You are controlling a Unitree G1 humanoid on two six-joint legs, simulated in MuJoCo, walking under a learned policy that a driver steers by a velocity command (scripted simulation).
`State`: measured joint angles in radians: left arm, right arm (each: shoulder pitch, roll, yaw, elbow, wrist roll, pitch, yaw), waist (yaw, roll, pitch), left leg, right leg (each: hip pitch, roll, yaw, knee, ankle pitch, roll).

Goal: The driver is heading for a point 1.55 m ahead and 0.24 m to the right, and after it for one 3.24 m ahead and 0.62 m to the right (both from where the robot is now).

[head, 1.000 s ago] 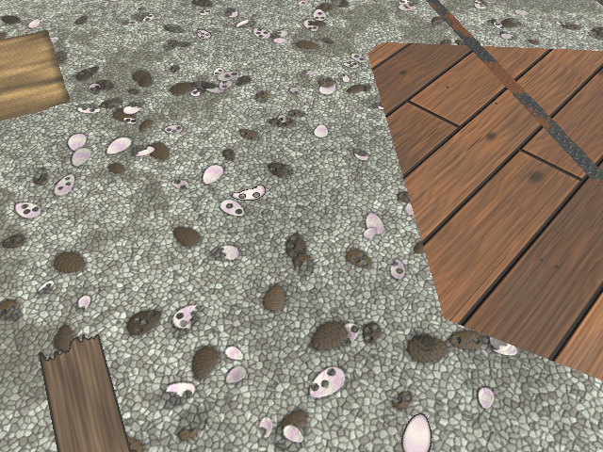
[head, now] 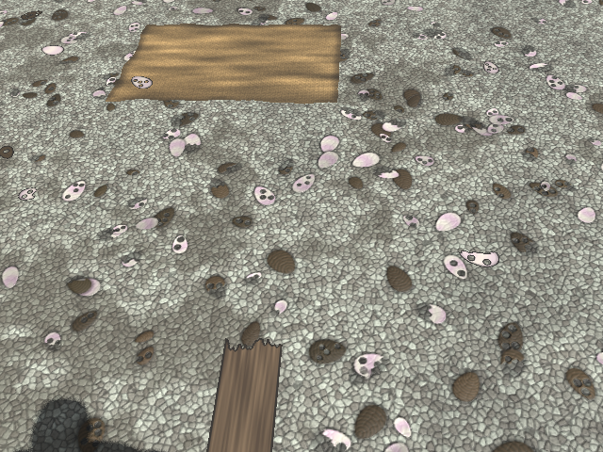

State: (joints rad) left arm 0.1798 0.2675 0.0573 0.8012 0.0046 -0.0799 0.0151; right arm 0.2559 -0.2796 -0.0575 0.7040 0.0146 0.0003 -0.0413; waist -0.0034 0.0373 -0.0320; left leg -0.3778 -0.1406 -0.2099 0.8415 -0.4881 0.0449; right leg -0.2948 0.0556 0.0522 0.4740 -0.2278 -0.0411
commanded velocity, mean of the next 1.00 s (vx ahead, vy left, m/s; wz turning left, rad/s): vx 0.19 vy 0.00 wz -0.09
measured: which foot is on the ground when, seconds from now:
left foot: up 0.00-0.36, down 0.38-0.90, up 0.92-1.00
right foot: down 0.00-0.38, up 0.40-0.88, down 0.90-1.00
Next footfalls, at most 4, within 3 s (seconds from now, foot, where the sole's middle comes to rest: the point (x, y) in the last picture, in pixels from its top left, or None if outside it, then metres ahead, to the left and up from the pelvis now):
0.38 left None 0.26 0.16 -0.78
0.90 right None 0.25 -0.07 -0.78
1.42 left None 0.51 0.09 -0.78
1.90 right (436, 367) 0.71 -0.26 -0.78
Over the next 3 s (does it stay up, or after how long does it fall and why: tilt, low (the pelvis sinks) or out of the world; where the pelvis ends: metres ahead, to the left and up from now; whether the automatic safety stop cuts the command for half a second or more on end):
stays up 0.98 -0.24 0.01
